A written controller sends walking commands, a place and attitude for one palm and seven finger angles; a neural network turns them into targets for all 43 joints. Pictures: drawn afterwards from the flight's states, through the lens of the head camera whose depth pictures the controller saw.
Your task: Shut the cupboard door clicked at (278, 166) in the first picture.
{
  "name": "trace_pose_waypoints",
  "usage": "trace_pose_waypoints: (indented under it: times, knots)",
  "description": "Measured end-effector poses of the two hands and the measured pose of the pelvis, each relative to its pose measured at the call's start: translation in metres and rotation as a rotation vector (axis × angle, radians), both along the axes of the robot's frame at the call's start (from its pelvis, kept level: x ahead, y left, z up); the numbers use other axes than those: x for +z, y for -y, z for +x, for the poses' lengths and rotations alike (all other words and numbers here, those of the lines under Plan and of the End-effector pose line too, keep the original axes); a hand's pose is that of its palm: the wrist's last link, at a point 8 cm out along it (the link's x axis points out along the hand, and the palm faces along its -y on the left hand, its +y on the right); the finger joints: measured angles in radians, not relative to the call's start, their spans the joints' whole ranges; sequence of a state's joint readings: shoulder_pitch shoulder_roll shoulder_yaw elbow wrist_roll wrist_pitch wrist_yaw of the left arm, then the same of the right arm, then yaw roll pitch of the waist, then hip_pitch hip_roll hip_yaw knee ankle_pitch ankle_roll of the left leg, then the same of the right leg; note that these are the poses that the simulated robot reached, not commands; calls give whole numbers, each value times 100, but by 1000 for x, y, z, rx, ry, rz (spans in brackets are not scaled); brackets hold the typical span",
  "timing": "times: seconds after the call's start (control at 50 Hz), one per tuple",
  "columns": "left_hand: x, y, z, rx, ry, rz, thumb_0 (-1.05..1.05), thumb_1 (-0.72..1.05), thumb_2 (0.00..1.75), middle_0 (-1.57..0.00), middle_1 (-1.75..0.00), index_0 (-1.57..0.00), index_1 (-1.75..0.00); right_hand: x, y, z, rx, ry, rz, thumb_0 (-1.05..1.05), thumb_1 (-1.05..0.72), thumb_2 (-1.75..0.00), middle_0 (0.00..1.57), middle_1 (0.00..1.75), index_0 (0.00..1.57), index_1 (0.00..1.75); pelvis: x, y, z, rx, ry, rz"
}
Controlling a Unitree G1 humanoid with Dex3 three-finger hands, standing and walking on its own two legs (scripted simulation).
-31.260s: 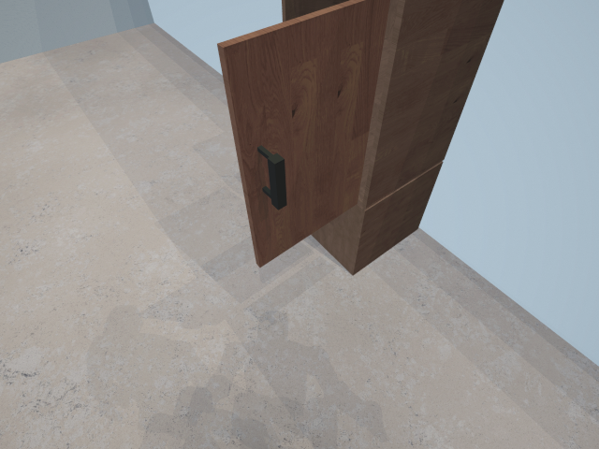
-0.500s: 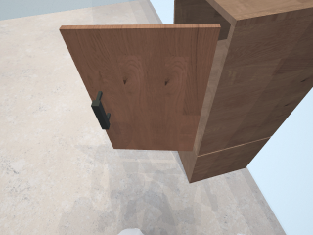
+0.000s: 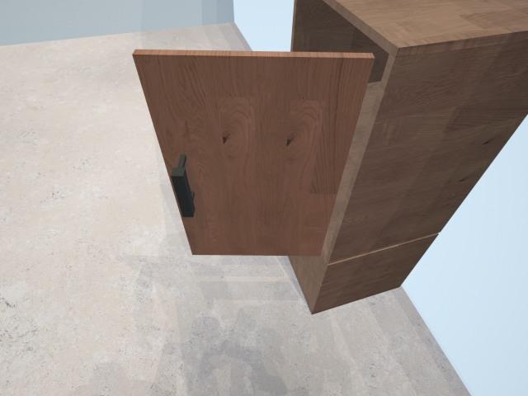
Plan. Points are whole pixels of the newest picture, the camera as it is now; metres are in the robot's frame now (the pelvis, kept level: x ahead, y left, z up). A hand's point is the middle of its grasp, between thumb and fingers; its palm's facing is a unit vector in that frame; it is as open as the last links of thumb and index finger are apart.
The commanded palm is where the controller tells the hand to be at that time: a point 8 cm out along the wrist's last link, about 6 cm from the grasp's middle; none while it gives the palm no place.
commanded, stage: come to a stop and stand still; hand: left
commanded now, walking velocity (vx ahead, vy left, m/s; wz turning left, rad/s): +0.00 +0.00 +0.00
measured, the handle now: (185, 186) +0.51 +0.19 -0.02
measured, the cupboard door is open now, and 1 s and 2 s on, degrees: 73 73 73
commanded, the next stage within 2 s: look again from close up in 0.26 s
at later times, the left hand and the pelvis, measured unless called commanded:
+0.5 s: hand out of the picture +0.01 +0.20 -0.17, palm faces -0.02 -0.98 -0.22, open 7.4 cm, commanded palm none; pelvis +0.00 +0.01 +0.01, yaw +0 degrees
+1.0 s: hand out of the picture +0.04 +0.18 -0.17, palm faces -0.01 -0.98 -0.22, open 7.4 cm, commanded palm none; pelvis +0.01 -0.01 +0.01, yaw +0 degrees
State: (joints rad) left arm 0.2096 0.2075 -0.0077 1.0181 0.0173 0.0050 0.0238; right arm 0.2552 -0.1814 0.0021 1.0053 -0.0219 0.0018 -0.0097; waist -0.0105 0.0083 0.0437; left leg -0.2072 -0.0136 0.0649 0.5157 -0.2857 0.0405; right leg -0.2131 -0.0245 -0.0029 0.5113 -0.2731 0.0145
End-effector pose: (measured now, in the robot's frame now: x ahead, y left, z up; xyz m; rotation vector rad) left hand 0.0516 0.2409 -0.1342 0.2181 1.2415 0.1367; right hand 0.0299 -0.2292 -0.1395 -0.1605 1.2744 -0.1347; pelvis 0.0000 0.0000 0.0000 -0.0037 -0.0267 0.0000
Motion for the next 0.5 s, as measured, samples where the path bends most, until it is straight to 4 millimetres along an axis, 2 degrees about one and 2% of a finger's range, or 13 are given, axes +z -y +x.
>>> trace_pose_waypoints:
  times: [0.16, 0.32, 0.4, 0.5]
  knots:
    - [5, -21, -24, 10, -38, 28, 1, 91, 90, -20, -30, -20, -30, -1, -7, -11, 13, -23, 6, 1, -92, -90, 20, 30, 21, 30, 2, -10, -8, 0, -11, 8]
    - [2, -19, -49, 28, -118, 15, 1, 91, 90, -20, -30, -20, -30, 3, 3, -5, 22, -34, -22, 1, -91, -90, 20, 30, 20, 30, 4, -11, -5, -3, -13, 10]
    - [0, -13, -51, 31, -135, 0, 1, 91, 90, -20, -30, -20, -30, 5, 9, 2, 27, -29, -39, 1, -91, -90, 20, 30, 20, 30, 5, -10, -2, -3, -10, 9]
    - [-3, -6, -44, 30, -127, -16, 1, 91, 90, -20, -30, -20, -30, 9, 14, 13, 33, -14, -51, 1, -91, -90, 20, 30, 20, 30, 5, -7, 2, -3, -5, 8]
